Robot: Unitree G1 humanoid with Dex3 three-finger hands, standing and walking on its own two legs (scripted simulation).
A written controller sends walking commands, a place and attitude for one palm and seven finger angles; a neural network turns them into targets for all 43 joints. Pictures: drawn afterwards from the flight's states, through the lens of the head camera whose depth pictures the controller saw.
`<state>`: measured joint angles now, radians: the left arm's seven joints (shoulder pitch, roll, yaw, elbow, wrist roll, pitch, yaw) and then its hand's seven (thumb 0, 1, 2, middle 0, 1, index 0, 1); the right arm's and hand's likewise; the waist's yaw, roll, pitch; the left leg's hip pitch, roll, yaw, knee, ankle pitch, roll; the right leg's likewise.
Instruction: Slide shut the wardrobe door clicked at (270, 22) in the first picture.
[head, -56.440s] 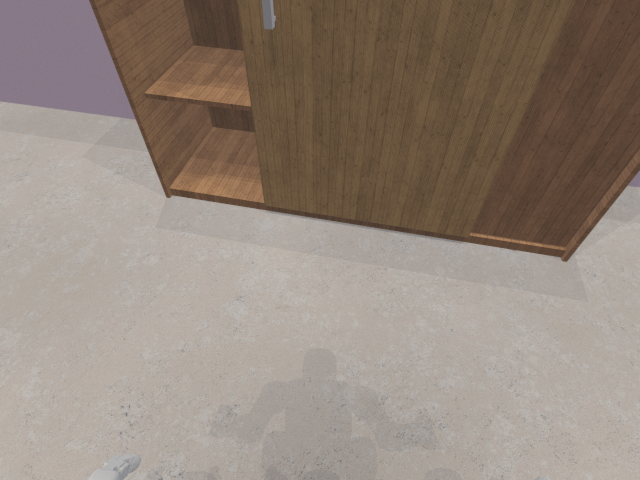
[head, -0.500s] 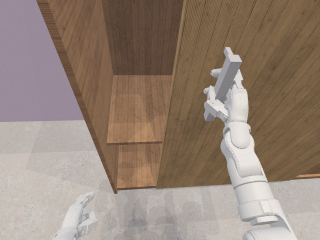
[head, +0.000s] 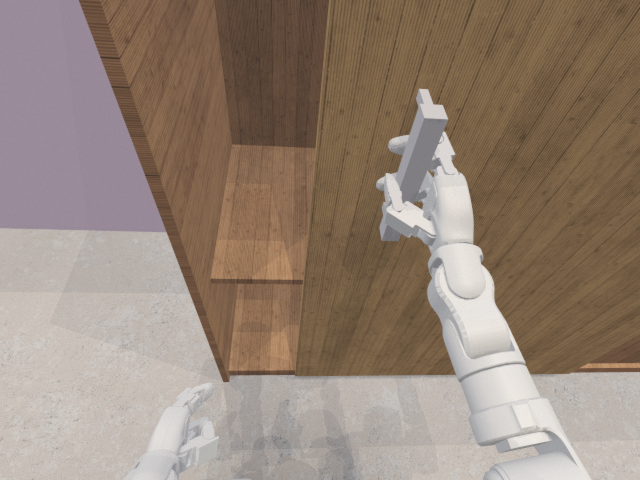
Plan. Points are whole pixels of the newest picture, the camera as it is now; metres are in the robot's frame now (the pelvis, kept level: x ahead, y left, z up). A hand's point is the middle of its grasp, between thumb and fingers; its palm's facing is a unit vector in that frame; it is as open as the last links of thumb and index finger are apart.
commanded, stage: step sideways, sliding the door along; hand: right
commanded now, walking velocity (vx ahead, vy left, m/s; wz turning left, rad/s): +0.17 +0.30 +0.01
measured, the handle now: (404, 172) +0.43 -0.11 +0.15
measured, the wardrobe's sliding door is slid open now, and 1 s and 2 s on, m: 0.20 0.20 0.20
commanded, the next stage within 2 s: stop walking and hold the door there in 0.18 s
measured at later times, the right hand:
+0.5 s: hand (391, 206) +0.38 -0.08 +0.15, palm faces +0.11 +0.98 -0.18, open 6.5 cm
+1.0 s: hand (396, 206) +0.38 -0.09 +0.15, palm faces +0.01 +0.99 -0.13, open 6.4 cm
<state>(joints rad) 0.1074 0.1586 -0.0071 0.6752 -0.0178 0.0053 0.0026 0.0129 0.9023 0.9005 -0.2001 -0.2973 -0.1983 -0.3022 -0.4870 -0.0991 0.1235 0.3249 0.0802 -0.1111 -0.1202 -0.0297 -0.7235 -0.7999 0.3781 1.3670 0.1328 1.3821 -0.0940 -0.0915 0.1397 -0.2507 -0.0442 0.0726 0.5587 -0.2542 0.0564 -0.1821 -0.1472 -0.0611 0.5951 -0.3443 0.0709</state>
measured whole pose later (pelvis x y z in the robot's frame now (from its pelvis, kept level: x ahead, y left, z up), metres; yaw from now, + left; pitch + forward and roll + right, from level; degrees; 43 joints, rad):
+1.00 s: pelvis -0.01 +0.00 +0.01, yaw +4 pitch -1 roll +0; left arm 0.18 0.21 -0.02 0.71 -0.02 -0.05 0.07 0.01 0.90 0.90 -0.20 -0.30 -0.20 -0.30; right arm -0.42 -0.18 0.01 0.38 0.07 -0.06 -0.13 -0.01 -0.69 -0.73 0.38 1.35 0.25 1.37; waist 0.01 -0.02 0.03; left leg -0.25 -0.04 -0.05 0.39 -0.13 0.02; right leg -0.13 -0.02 -0.16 0.40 -0.25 -0.02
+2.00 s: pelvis -0.02 +0.04 +0.01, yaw -1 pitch +2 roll -1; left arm 0.24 0.28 0.02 0.73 -0.05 -0.09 0.00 0.01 0.90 0.90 -0.20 -0.30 -0.20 -0.30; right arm -0.53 -0.27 -0.06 0.49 0.10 -0.10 0.03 -0.01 0.39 -0.28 0.42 1.32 0.36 1.32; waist 0.04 -0.01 0.03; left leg -0.35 -0.05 0.05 0.47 -0.17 0.07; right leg -0.28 -0.03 -0.02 0.51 -0.27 0.00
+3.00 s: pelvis -0.02 +0.00 +0.01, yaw +3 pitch +2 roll +0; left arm 0.29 0.23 -0.03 0.65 -0.03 -0.04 0.04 0.01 0.90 0.90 -0.20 -0.30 -0.20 -0.30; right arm -0.33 -0.32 -0.19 0.37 0.11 -0.10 0.04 -0.02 0.55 -0.20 0.36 1.15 0.29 1.17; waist 0.05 -0.01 -0.03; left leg -0.37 -0.04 -0.03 0.50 -0.17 0.02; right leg -0.28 0.02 -0.04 0.54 -0.30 -0.04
